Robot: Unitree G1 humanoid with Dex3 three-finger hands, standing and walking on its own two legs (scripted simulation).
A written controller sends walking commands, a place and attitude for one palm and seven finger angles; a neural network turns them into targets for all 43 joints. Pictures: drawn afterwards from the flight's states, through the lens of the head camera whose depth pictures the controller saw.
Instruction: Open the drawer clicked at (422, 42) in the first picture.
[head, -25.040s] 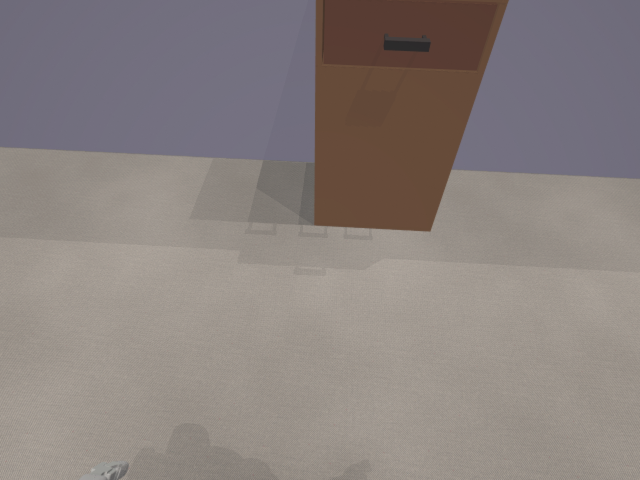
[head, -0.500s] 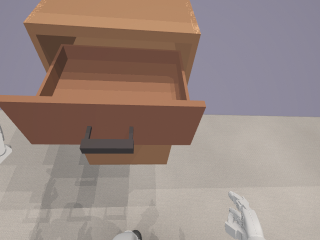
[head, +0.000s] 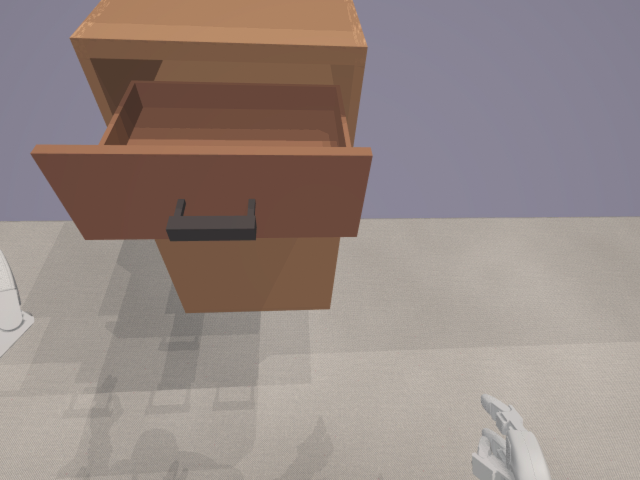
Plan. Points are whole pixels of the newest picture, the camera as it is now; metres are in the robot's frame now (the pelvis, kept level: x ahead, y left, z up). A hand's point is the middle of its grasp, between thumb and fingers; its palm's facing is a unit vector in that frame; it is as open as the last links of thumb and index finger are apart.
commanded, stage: stop stepping back and stand still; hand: left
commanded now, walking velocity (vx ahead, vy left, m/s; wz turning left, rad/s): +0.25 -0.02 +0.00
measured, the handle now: (214, 216) +0.47 +0.17 +0.04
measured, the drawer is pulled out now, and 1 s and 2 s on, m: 0.27 0.27 0.27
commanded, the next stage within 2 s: let the arm hang, fingers relaxed in 0.48 s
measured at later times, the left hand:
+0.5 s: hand out of the picture +0.16 +0.23 +0.22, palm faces +0.40 -0.79 -0.47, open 7.4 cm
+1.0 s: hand out of the picture -0.05 +0.21 -0.17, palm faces +0.09 -0.97 -0.21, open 6.9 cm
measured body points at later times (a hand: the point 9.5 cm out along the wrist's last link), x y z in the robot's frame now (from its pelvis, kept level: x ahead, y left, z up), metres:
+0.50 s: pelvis -0.04 +0.00 +0.00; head -0.04 +0.01 +0.45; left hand +0.13 +0.27 +0.24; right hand +0.10 -0.21 -0.09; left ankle +0.05 +0.11 -0.73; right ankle -0.05 -0.07 -0.74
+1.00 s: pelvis -0.05 +0.02 +0.01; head -0.02 +0.03 +0.45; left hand -0.06 +0.26 -0.15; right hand -0.03 -0.21 -0.14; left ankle -0.02 +0.13 -0.73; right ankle -0.05 -0.07 -0.73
